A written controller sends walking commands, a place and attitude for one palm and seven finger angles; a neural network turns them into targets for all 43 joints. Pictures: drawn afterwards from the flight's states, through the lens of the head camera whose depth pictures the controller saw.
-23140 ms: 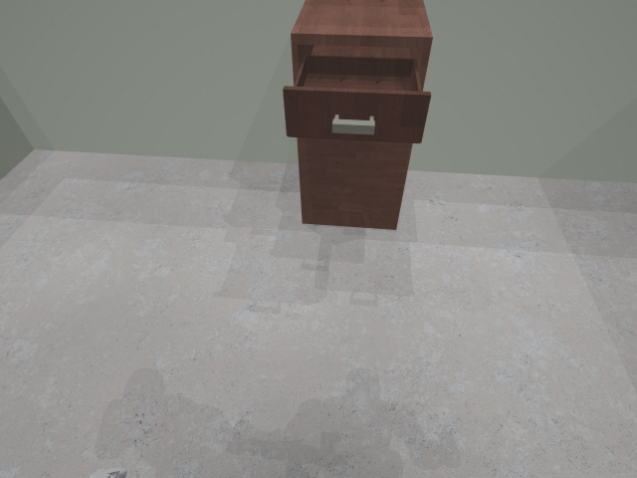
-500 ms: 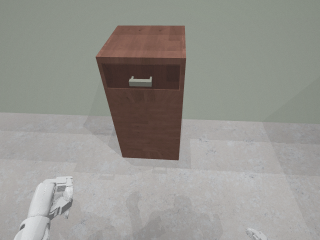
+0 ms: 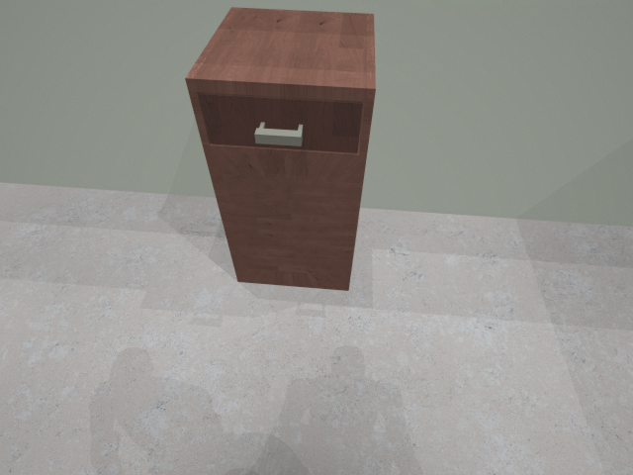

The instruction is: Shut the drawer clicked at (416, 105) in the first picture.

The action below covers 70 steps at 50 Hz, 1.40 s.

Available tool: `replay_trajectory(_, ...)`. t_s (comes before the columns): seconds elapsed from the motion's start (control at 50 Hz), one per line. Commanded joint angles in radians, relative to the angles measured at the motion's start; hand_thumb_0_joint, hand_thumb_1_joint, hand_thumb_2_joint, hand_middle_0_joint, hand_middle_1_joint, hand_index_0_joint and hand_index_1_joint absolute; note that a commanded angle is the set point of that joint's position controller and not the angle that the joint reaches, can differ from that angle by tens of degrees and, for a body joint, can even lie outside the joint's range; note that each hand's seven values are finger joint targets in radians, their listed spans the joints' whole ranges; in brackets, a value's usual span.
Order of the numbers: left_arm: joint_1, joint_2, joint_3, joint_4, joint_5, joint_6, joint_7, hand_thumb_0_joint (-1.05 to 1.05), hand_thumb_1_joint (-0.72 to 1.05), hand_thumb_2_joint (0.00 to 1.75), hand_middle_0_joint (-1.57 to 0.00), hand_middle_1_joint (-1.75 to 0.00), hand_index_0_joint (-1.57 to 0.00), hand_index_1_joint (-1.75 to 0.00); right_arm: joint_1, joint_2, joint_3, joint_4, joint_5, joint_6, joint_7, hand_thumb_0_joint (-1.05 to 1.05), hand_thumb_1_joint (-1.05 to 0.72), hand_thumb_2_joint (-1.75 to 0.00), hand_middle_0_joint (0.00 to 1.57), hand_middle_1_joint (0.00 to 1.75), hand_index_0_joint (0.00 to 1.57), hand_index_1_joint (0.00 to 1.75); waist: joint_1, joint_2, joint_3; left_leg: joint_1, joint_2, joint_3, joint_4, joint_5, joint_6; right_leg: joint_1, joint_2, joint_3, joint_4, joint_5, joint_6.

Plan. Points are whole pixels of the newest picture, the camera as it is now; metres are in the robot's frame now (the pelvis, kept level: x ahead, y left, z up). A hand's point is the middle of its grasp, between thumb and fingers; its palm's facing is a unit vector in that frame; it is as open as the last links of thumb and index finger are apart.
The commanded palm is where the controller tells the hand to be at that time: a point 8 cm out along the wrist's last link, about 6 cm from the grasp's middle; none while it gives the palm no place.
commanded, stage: let the arm hang, fingers relaxed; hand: left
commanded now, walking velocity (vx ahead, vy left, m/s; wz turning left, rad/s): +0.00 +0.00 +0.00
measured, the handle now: (280, 132) +0.85 +0.15 -0.06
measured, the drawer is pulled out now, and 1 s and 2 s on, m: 0.00 0.00 0.00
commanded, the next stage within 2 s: look to check the result in 0.48 s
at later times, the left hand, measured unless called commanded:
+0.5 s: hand out of the picture +0.00 +0.16 -0.18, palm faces +0.02 -0.98 -0.19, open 7.3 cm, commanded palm none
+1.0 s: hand out of the picture +0.00 +0.15 -0.18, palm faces +0.02 -0.98 -0.17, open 7.4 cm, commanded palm none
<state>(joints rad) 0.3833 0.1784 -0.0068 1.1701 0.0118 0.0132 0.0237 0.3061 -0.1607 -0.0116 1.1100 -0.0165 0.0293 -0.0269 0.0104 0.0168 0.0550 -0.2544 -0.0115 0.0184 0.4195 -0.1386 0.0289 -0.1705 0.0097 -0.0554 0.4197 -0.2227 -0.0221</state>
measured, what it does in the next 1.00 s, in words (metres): stands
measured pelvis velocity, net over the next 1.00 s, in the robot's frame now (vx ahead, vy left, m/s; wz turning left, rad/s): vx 0.02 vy -0.01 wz -0.01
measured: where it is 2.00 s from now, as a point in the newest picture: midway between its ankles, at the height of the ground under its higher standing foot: outside the picture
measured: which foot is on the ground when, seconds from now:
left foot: down 0.00-1.00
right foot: down 0.00-1.00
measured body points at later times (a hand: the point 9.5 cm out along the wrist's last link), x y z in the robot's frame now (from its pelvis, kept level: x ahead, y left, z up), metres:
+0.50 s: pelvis +0.01 -0.01 +0.00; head +0.01 -0.02 +0.45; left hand +0.00 +0.21 -0.16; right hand -0.02 -0.20 -0.17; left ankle +0.06 +0.10 -0.74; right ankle +0.00 -0.11 -0.74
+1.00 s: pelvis +0.02 -0.01 +0.00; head +0.03 -0.02 +0.45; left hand +0.00 +0.20 -0.16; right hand +0.00 -0.22 -0.16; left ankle +0.06 +0.10 -0.74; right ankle +0.00 -0.11 -0.74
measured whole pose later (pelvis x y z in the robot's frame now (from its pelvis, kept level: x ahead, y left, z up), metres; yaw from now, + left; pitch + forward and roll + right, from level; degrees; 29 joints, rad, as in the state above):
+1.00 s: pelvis +0.02 -0.01 +0.00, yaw -1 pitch -2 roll +0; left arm 0.29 0.12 0.00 1.15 0.01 -0.01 0.03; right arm 0.28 -0.12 -0.02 1.14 -0.02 0.01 -0.04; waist -0.01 0.01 0.05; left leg -0.22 0.00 0.02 0.41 -0.16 0.01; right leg -0.14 0.03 -0.05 0.41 -0.24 -0.04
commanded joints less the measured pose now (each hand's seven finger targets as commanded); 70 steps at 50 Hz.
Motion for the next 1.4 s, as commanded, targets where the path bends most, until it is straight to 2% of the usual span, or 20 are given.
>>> replay_trajectory(0.0,0.015,0.084,0.019,-0.031,-0.003,-0.022,0.008,0.00,0.90,0.90,-0.20,-0.30,-0.20,-0.30,0.059,-0.080,-0.014,-0.014,0.001,-0.020,-0.006,0.00,-0.90,-0.90,0.20,0.30,0.20,0.30,-0.017,-0.023,0.042,0.043,0.099,-0.100,-0.092,-0.110,0.014,-0.116,-0.100,0.106,-0.129,-0.123,-0.038)
replay_trajectory(0.04,0.023,0.079,0.021,-0.028,-0.002,-0.021,0.011,0.00,0.90,0.90,-0.20,-0.30,-0.20,-0.30,0.066,-0.072,-0.014,-0.007,0.002,-0.020,-0.007,0.00,-0.90,-0.90,0.20,0.30,0.20,0.30,-0.013,-0.014,0.032,0.040,0.100,-0.102,-0.095,-0.115,0.014,-0.109,-0.097,0.101,-0.121,-0.125,-0.037)
replay_trajectory(0.12,0.019,0.056,0.024,-0.027,-0.002,-0.018,0.014,0.00,0.90,0.90,-0.20,-0.30,-0.20,-0.30,0.074,-0.050,-0.014,0.004,-0.002,-0.021,-0.009,0.00,-0.90,-0.90,0.20,0.30,0.20,0.30,-0.012,0.008,0.065,0.010,0.101,-0.113,-0.116,-0.148,0.015,-0.114,-0.089,0.098,-0.106,-0.120,-0.035)
replay_trajectory(0.16,0.019,0.051,0.027,-0.031,0.000,-0.018,0.015,0.00,0.90,0.90,-0.20,-0.30,-0.20,-0.30,0.078,-0.039,-0.016,0.004,-0.003,-0.020,-0.008,0.00,-0.90,-0.90,0.20,0.30,0.20,0.30,-0.010,0.001,0.073,-0.007,0.097,-0.110,-0.115,-0.156,0.014,-0.112,-0.088,0.099,-0.107,-0.129,-0.035)
replay_trajectory(0.24,0.011,0.048,0.033,-0.045,0.000,-0.024,0.017,0.00,0.90,0.90,-0.20,-0.30,-0.20,-0.30,0.090,-0.032,-0.019,0.004,-0.003,-0.025,-0.008,0.00,-0.90,-0.90,0.20,0.30,0.20,0.30,-0.011,-0.017,0.046,0.012,0.092,-0.099,-0.095,-0.101,0.013,-0.099,-0.092,0.099,-0.101,-0.098,-0.036)
replay_trajectory(0.3,0.000,0.040,0.033,-0.046,-0.001,-0.023,0.017,0.00,0.90,0.90,-0.20,-0.30,-0.20,-0.30,0.087,-0.015,-0.018,0.008,-0.004,-0.025,-0.009,0.00,-0.90,-0.90,0.20,0.30,0.20,0.30,-0.012,-0.002,0.072,0.004,0.092,-0.090,-0.092,-0.099,0.010,-0.111,-0.095,0.101,-0.105,-0.095,-0.036)
replay_trajectory(0.36,-0.006,0.041,0.036,-0.053,-0.001,-0.025,0.018,0.00,0.90,0.90,-0.20,-0.30,-0.20,-0.30,0.093,-0.012,-0.019,0.007,-0.004,-0.025,-0.009,0.00,-0.90,-0.90,0.20,0.30,0.20,0.30,-0.016,-0.009,0.066,0.014,0.090,-0.087,-0.080,-0.075,0.010,-0.111,-0.098,0.109,-0.111,-0.095,-0.039)
replay_trajectory(0.4,-0.008,0.040,0.037,-0.055,-0.002,-0.028,0.017,0.00,0.90,0.90,-0.20,-0.30,-0.20,-0.30,0.093,-0.015,-0.019,0.008,-0.004,-0.028,-0.010,0.00,-0.90,-0.90,0.20,0.30,0.20,0.30,-0.016,-0.011,0.043,0.031,0.091,-0.083,-0.072,-0.050,0.009,-0.097,-0.100,0.108,-0.109,-0.070,-0.039)
replay_trajectory(0.66,-0.009,0.044,0.034,-0.046,-0.004,-0.032,0.019,0.00,0.90,0.90,-0.20,-0.30,-0.20,-0.30,0.074,-0.025,-0.018,0.014,0.000,-0.029,-0.013,0.00,-0.90,-0.90,0.20,0.30,0.20,0.30,-0.019,-0.018,0.032,0.069,0.097,-0.072,-0.052,0.020,0.005,-0.080,-0.106,0.113,-0.126,-0.016,-0.036)
replay_trajectory(0.7,-0.009,0.040,0.032,-0.042,-0.005,-0.031,0.018,0.00,0.90,0.90,-0.20,-0.30,-0.20,-0.30,0.070,-0.027,-0.016,0.015,-0.001,-0.027,-0.014,0.00,-0.90,-0.90,0.20,0.30,0.20,0.30,-0.020,0.001,0.044,0.072,0.098,-0.075,-0.059,0.005,0.005,-0.088,-0.104,0.114,-0.129,-0.029,-0.037)
replay_trajectory(0.84,-0.007,0.044,0.031,-0.037,-0.003,-0.029,0.017,0.00,0.90,0.90,-0.20,-0.30,-0.20,-0.30,0.060,-0.036,-0.018,0.010,0.000,-0.025,-0.013,0.00,-0.90,-0.90,0.20,0.30,0.20,0.30,-0.018,-0.012,0.055,0.070,0.097,-0.075,-0.064,-0.031,0.003,-0.100,-0.102,0.118,-0.143,-0.069,-0.036)
replay_trajectory(0.94,-0.013,0.047,0.033,-0.040,-0.002,-0.032,0.018,0.00,0.90,0.90,-0.20,-0.30,-0.20,-0.30,0.053,-0.042,-0.019,0.011,0.001,-0.029,-0.014,0.00,-0.90,-0.90,0.20,0.30,0.20,0.30,-0.018,-0.008,0.035,0.079,0.103,-0.074,-0.062,0.011,0.004,-0.077,-0.101,0.113,-0.131,-0.015,-0.033)
replay_trajectory(1.0,-0.017,0.045,0.032,-0.037,-0.004,-0.030,0.017,0.00,0.90,0.90,-0.20,-0.30,-0.20,-0.30,0.045,-0.037,-0.016,0.016,0.000,-0.030,-0.014,0.00,-0.90,-0.90,0.20,0.30,0.20,0.30,-0.016,0.001,0.042,0.079,0.104,-0.077,-0.073,0.004,0.004,-0.075,-0.101,0.111,-0.129,-0.014,-0.032)
replay_trajectory(1.1,-0.024,0.050,0.033,-0.039,-0.004,-0.032,0.017,0.00,0.90,0.90,-0.20,-0.30,-0.20,-0.30,0.039,-0.047,-0.016,0.017,0.000,-0.032,-0.015,0.00,-0.90,-0.90,0.20,0.30,0.20,0.30,-0.016,-0.019,0.031,0.089,0.106,-0.074,-0.069,0.027,0.004,-0.062,-0.102,0.111,-0.125,0.016,-0.031)
replay_trajectory(1.18,-0.028,0.051,0.032,-0.041,-0.004,-0.030,0.017,0.00,0.90,0.90,-0.20,-0.30,-0.20,-0.30,0.037,-0.045,-0.015,0.019,0.000,-0.030,-0.014,0.00,-0.90,-0.90,0.20,0.30,0.20,0.30,-0.015,-0.005,0.046,0.081,0.105,-0.077,-0.078,0.004,0.004,-0.070,-0.101,0.113,-0.130,-0.011,-0.032)
replay_trajectory(1.22,-0.032,0.055,0.033,-0.042,-0.004,-0.030,0.016,0.00,0.90,0.90,-0.20,-0.30,-0.20,-0.30,0.039,-0.048,-0.016,0.019,0.000,-0.031,-0.014,0.00,-0.90,-0.90,0.20,0.30,0.20,0.30,-0.015,-0.019,0.042,0.082,0.106,-0.075,-0.079,0.006,0.004,-0.065,-0.101,0.113,-0.130,-0.009,-0.031)
replay_trajectory(1.38,-0.034,0.059,0.034,-0.042,-0.004,-0.034,0.017,0.00,0.90,0.90,-0.20,-0.30,-0.20,-0.30,0.030,-0.051,-0.015,0.020,0.000,-0.034,-0.015,0.00,-0.90,-0.90,0.20,0.30,0.20,0.30,-0.015,-0.021,0.023,0.103,0.108,-0.071,-0.071,0.054,0.004,-0.048,-0.104,0.116,-0.124,0.053,-0.029)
